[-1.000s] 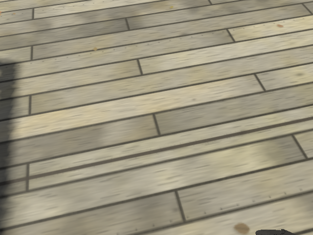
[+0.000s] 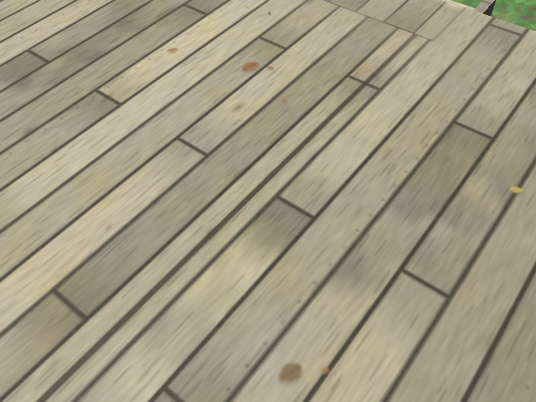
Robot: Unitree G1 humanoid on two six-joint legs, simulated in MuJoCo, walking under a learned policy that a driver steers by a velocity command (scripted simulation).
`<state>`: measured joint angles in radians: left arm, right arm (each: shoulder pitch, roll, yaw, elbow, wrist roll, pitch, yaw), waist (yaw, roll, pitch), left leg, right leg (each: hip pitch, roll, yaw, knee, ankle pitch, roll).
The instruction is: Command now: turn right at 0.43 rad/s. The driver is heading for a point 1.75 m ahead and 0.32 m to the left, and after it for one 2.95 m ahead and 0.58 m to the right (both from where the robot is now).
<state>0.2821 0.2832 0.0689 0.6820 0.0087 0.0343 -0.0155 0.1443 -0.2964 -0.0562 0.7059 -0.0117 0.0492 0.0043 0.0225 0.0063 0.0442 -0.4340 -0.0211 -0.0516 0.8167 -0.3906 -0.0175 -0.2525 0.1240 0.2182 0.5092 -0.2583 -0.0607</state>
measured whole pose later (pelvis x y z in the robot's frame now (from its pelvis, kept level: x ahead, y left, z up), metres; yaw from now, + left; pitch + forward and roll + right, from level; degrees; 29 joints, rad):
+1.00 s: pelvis +0.29 +0.01 -0.02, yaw -4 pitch +0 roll -1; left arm 0.49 0.21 0.01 1.04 0.01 -0.08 0.01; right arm 0.01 -0.23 -0.03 0.82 -0.03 -0.04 0.03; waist 0.04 0.00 0.07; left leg -0.47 -0.02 0.09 0.56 -0.12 0.11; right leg 0.14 0.03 -0.01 0.38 -0.47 -0.04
